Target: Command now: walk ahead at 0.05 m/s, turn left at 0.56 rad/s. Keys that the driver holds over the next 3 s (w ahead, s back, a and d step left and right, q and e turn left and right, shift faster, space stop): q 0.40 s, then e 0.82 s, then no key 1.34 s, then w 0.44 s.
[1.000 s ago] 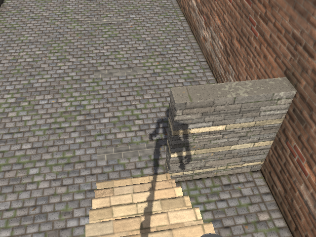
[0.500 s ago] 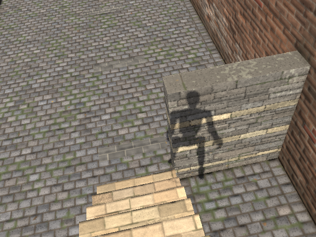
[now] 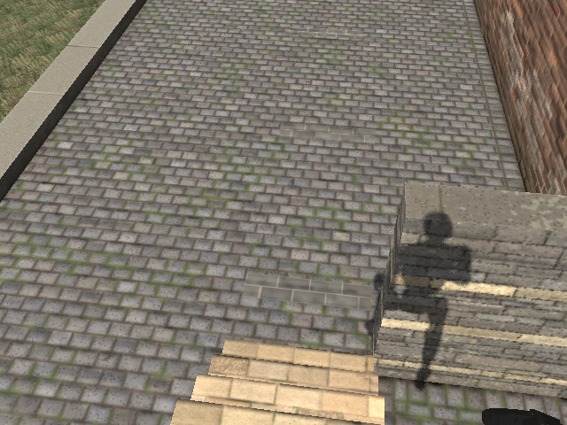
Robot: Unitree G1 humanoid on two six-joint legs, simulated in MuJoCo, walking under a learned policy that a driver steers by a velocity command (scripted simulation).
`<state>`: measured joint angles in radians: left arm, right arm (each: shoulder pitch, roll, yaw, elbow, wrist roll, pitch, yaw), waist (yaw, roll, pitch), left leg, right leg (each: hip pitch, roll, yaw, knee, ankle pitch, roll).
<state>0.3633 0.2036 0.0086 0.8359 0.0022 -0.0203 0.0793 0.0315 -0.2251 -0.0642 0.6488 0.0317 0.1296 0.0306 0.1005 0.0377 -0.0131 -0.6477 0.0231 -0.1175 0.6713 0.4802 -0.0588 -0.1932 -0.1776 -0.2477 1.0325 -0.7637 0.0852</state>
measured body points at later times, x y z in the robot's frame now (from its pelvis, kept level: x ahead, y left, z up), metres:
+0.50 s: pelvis +0.14 +0.04 -0.19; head +0.10 +0.09 +0.26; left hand +0.27 +0.32 -0.29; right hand +0.29 -0.16 -0.29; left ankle +0.11 +0.13 -0.87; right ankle +0.25 -0.10 -0.77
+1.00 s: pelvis +0.26 +0.00 -0.30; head +0.27 -0.01 +0.14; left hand +0.17 +0.22 -0.44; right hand +0.40 -0.19 -0.45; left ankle +0.15 +0.11 -0.82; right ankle +0.34 -0.08 -1.05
